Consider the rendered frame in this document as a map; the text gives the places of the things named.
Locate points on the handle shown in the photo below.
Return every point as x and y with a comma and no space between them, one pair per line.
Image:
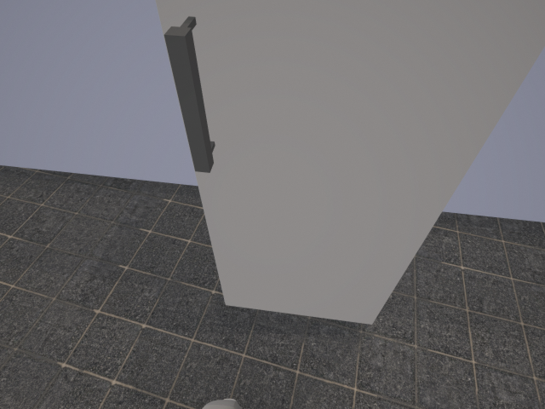
183,60

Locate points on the fridge door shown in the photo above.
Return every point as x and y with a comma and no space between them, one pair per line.
342,128

